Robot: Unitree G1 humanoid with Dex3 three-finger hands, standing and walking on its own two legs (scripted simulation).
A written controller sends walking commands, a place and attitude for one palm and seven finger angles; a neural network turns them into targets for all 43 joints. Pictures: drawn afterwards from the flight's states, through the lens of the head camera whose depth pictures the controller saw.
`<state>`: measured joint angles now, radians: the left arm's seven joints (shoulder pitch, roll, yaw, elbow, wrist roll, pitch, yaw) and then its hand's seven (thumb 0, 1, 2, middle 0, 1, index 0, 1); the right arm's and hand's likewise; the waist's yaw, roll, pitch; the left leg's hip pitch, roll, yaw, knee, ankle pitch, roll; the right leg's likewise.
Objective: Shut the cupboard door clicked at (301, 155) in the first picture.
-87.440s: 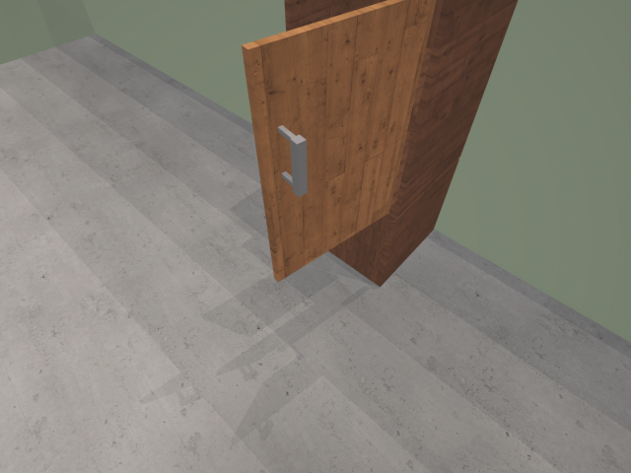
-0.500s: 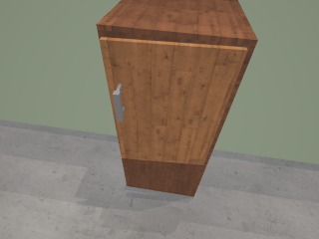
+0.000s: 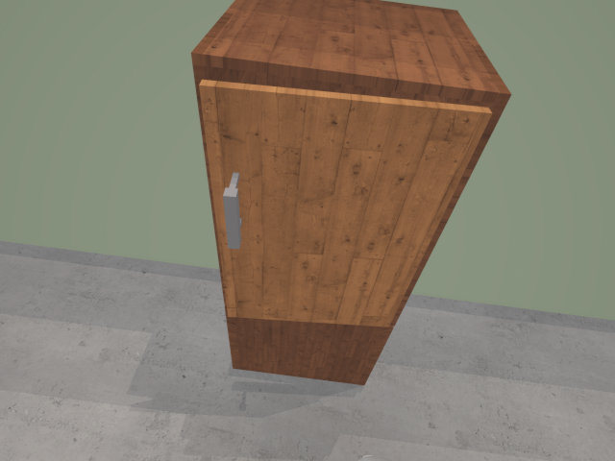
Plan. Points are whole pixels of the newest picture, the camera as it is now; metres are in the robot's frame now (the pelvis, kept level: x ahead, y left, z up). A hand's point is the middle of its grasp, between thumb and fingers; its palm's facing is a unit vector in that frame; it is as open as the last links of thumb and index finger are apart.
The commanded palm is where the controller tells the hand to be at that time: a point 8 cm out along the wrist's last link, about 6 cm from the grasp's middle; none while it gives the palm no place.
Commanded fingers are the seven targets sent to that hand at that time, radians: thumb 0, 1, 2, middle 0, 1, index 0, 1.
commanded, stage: shuffle to correct the standing spot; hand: left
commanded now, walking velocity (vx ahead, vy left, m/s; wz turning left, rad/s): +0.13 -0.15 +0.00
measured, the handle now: (234, 211) +0.49 +0.15 +0.04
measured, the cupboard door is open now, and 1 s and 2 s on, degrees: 4 4 4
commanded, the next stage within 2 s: come to a stop and stand still in 0.16 s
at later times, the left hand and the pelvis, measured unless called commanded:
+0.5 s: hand out of the picture +0.15 +0.11 -0.18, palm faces -0.01 -0.99 -0.15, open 7.2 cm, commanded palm none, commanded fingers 0.00 0.90 0.90 -0.20 -0.30 -0.20 -0.30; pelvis +0.06 -0.05 +0.00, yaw +0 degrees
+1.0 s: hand out of the picture +0.02 +0.19 -0.19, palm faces +0.12 -0.97 -0.20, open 7.4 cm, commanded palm none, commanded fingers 0.00 0.90 0.90 -0.20 -0.30 -0.20 -0.30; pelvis +0.01 -0.01 -0.01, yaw +2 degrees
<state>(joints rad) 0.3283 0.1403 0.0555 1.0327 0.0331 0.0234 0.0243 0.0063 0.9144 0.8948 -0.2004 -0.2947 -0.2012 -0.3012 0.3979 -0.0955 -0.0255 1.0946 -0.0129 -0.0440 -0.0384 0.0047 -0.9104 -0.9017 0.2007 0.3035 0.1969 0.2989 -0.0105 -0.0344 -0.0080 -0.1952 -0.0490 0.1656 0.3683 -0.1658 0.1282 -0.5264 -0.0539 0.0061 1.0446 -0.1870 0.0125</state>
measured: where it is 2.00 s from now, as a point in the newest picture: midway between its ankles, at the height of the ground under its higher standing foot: outside the picture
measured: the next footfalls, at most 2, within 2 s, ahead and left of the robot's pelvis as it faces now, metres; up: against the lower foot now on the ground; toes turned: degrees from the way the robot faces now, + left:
right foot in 0.52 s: +0.14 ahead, -0.20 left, +0.00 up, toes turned -6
left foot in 0.86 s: +0.05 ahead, +0.09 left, +0.00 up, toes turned +3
